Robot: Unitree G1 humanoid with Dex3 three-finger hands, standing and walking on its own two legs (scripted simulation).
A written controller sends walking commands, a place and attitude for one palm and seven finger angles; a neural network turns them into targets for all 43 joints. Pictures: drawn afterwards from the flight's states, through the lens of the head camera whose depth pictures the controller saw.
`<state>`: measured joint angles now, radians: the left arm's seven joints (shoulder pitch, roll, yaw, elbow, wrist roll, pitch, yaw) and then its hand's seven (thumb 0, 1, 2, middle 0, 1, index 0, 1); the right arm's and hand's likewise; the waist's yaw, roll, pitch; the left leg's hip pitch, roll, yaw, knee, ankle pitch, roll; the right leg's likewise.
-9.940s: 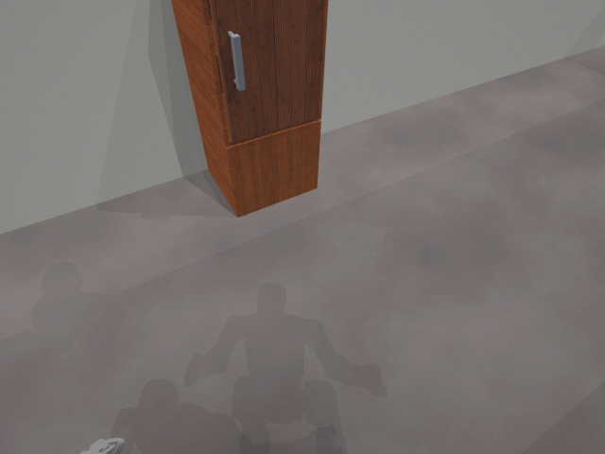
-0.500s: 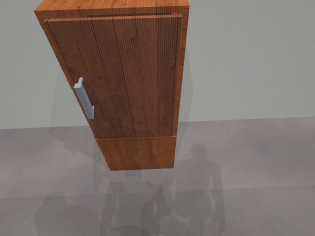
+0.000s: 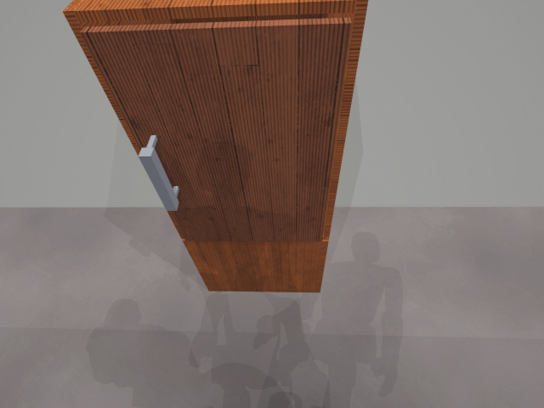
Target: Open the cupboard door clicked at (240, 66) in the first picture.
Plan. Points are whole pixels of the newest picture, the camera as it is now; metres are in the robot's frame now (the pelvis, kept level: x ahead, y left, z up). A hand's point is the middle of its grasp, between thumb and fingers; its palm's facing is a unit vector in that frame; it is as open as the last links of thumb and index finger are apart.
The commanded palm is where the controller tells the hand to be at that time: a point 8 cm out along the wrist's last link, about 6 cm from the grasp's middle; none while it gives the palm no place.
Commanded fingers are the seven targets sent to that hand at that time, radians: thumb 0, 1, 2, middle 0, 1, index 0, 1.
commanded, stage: come to a stop and stand still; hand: left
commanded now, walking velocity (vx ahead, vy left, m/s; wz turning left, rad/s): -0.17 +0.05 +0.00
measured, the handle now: (163, 174) +0.54 +0.26 -0.03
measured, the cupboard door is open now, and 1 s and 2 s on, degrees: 0 0 0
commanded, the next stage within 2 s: look again from close up in 1.32 s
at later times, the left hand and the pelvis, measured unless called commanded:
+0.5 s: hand out of the picture -0.02 +0.20 -0.17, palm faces +0.06 -0.97 -0.22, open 7.4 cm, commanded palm none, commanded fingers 0.00 0.90 0.90 -0.20 -0.30 -0.20 -0.30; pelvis -0.04 +0.00 +0.00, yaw +0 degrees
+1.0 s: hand out of the picture -0.06 +0.09 -0.16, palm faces +0.06 -0.99 -0.15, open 7.4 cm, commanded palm none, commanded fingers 0.00 0.90 0.90 -0.20 -0.30 -0.20 -0.30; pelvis -0.04 -0.06 +0.01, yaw +0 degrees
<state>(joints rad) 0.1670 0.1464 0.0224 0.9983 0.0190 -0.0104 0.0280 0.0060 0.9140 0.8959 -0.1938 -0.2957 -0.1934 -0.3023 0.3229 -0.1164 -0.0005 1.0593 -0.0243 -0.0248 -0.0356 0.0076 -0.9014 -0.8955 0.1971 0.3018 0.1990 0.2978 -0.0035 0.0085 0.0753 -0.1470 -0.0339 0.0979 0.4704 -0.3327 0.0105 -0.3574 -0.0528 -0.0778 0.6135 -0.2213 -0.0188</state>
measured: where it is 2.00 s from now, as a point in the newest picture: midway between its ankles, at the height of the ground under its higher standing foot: outside the picture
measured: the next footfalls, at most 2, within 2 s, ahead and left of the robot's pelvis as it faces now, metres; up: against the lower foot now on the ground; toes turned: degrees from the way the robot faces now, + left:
left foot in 0.42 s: -0.01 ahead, +0.13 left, +0.00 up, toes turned +2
right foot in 0.74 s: -0.03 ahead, -0.10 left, +0.00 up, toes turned -3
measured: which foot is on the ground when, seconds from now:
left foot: down 0.00-0.02, up 0.04-0.40, down 0.42-0.74, up 0.76-1.00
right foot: down 0.00-0.46, up 0.48-0.72, down 0.74-1.00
